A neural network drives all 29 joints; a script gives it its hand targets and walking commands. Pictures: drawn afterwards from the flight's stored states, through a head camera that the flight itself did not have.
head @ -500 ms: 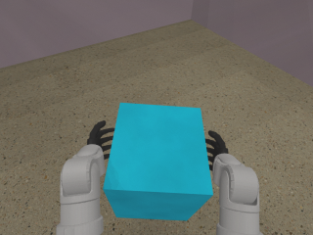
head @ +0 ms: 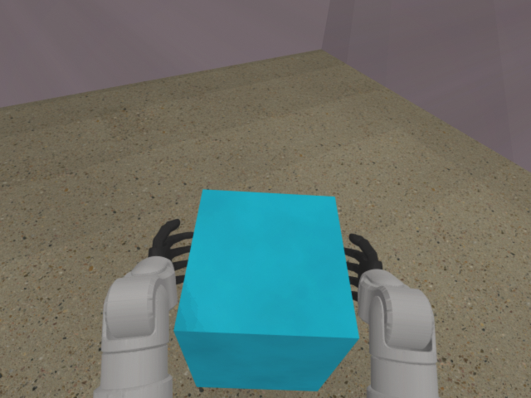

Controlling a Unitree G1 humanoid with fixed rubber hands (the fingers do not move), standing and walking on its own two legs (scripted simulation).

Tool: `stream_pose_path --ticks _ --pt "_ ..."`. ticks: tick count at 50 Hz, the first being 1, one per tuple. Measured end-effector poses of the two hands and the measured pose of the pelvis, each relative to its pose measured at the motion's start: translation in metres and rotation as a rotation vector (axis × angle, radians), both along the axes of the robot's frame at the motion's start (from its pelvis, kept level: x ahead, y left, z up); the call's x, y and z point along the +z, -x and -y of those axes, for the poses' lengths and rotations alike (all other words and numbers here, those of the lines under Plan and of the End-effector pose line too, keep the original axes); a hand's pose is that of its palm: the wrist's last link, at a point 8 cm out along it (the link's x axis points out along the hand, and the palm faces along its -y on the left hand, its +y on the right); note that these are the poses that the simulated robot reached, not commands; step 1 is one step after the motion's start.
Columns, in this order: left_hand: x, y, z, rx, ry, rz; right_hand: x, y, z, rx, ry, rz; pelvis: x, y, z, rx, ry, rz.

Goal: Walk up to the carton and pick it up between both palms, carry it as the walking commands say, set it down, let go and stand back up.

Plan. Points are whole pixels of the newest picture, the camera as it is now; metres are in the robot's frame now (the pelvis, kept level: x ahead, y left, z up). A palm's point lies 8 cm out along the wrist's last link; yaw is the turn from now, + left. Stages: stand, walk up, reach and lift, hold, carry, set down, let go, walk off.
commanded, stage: carry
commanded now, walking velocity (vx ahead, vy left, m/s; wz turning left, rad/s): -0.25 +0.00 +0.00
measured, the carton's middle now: (263, 295) +0.29 +0.02 +0.01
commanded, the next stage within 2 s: none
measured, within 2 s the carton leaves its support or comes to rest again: neither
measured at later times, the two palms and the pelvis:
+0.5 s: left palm out of the picture +0.09 +0.16 +0.07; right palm out of the picture +0.09 -0.13 +0.07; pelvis -0.19 +0.00 -0.01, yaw +1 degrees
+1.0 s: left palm out of the picture -0.09 +0.13 +0.10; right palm out of the picture -0.10 -0.16 +0.08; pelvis -0.38 -0.02 +0.00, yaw +0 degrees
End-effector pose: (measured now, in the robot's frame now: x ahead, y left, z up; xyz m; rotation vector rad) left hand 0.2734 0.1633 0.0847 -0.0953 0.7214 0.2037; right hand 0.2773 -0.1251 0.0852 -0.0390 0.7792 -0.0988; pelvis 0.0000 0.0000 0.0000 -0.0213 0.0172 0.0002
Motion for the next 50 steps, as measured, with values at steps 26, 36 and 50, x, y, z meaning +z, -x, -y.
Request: stream_pose_path --ticks 26,36,50 --pt "-0.012 0.193 0.003 -0.006 -0.026 -0.024 -0.018 0.193 0.003 0.0 -0.018 -0.02 -0.006 0.194 0.001 0.016 -0.021 -0.02" --pt "-0.001 0.268 0.013 -0.013 -0.024 0.021 -0.005 0.27 0.013 -0.009 -0.016 0.024 -0.003 0.273 0.01 -0.006 -0.014 -0.02" --pt "0.013 0.367 0.037 -0.039 -0.077 0.027 -0.008 0.377 0.036 -0.032 -0.065 0.033 0.0 0.376 0.022 -0.005 -0.051 -0.029"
